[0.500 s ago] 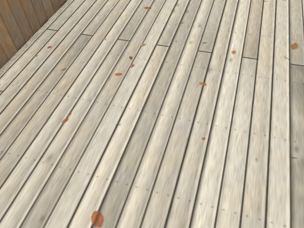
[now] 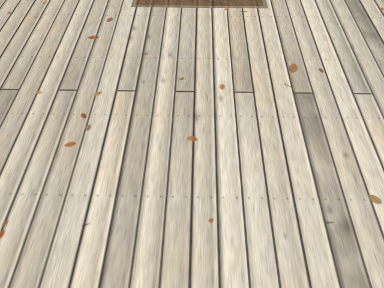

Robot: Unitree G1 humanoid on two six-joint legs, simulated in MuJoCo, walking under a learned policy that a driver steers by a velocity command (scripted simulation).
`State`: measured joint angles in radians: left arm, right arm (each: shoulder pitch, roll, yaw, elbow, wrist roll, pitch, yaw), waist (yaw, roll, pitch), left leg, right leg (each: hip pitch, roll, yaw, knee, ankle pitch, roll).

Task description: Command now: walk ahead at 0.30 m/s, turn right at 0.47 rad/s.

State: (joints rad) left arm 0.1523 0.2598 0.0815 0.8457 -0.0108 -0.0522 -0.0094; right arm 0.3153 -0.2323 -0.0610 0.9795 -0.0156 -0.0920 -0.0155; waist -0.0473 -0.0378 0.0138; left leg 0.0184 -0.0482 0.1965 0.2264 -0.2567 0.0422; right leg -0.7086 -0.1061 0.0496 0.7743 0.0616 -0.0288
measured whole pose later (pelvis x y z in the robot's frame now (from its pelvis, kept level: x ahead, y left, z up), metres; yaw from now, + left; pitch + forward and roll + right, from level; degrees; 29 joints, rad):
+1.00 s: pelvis +0.18 +0.01 +0.00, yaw -35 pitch +2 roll +0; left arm 0.17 0.30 0.08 0.58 -0.02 0.07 -0.01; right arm 0.15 -0.28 -0.07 0.74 0.00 0.02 -0.03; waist -0.03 -0.01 0.05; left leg -0.24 0.09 0.11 0.46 -0.25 -0.02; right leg -0.41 -0.03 -0.01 0.78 -0.37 0.06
